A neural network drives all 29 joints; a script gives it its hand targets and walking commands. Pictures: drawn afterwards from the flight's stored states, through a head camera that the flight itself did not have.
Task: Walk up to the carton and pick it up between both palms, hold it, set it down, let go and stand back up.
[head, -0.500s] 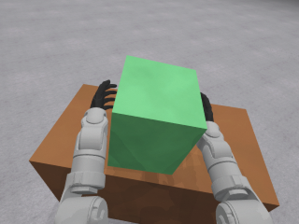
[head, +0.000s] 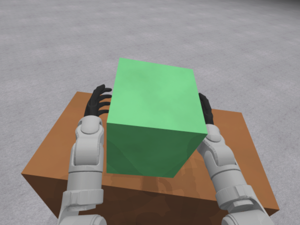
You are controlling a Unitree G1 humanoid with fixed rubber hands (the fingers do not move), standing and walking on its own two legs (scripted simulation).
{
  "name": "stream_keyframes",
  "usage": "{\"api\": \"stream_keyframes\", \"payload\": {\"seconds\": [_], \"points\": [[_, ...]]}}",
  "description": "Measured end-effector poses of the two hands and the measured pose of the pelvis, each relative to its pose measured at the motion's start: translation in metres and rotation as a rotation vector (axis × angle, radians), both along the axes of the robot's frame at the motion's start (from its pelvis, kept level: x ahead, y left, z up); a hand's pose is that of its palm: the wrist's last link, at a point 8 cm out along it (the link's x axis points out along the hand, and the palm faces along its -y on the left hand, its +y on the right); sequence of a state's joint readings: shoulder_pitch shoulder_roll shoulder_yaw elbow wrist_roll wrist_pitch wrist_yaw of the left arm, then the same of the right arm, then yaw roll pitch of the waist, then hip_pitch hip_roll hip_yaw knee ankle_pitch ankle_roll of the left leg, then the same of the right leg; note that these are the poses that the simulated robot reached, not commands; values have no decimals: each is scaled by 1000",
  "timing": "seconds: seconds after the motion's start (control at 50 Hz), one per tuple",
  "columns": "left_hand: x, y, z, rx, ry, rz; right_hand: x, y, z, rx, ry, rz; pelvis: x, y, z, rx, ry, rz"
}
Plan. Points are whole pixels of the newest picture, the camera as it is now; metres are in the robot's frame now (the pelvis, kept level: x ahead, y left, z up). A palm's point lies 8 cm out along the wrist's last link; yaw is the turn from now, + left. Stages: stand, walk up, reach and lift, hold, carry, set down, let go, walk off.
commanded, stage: reach and lift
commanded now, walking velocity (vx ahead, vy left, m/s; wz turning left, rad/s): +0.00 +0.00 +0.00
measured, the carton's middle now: (148, 122) +0.37 +0.00 +0.11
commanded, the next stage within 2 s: hold in 0.64 s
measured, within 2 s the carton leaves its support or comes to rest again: neither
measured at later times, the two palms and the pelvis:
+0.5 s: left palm (91, 108) +0.36 +0.15 +0.17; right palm (204, 116) +0.35 -0.15 +0.15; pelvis -0.01 -0.01 +0.00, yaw +0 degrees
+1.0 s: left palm (88, 107) +0.35 +0.15 +0.18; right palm (204, 117) +0.34 -0.14 +0.15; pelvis -0.02 +0.00 +0.00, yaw +0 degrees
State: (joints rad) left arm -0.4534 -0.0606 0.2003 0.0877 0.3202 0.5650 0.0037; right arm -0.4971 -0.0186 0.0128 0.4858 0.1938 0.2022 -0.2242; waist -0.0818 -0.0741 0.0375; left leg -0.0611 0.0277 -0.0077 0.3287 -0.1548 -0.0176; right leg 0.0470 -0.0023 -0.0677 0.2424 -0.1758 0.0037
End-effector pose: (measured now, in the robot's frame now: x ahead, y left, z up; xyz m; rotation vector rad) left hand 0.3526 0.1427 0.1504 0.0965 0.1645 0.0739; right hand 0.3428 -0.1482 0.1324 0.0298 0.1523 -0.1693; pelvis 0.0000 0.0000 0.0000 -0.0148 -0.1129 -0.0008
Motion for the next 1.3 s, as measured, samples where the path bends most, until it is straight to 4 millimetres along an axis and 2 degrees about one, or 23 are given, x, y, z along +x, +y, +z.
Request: {"api": "stream_keyframes", "payload": {"seconds": [0.18,0.3,0.42,0.6,0.82,0.94,1.18,1.3], "points": [[-5,-5,5,-1,15,3,-5,-5,1,3,14,0,-11,-4,0,3,-10,-1],[1,-6,12,1,28,3,0,-5,4,3,25,3,-16,-7,0,7,14,-3],[6,-2,21,-6,5,6,7,-2,17,-6,0,6,-14,-7,1,5,6,-2],[-3,8,21,-17,-14,11,0,7,22,-9,-18,12,-8,-3,0,1,-33,8],[-15,12,28,-4,-5,28,-8,11,20,20,-13,20,-20,3,-1,0,-27,0],[-10,8,32,-2,16,32,-3,8,22,15,5,26,-24,1,0,6,-17,-1],[-10,7,34,-32,-16,38,0,6,36,-6,-26,34,-14,-7,-1,5,-34,-2],[-9,12,33,-32,-4,38,3,11,34,-4,-12,41,-12,-8,-1,7,-44,7]]}}
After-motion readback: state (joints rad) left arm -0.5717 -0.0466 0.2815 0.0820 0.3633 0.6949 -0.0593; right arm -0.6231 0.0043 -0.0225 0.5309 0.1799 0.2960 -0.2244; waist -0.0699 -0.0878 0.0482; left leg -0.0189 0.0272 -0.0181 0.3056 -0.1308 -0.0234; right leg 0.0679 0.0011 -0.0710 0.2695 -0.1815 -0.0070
